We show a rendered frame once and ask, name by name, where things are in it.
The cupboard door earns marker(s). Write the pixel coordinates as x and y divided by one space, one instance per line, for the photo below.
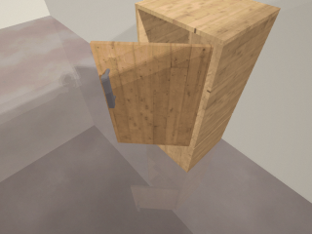
158 88

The handle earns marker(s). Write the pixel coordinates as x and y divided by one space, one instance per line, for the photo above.
107 89

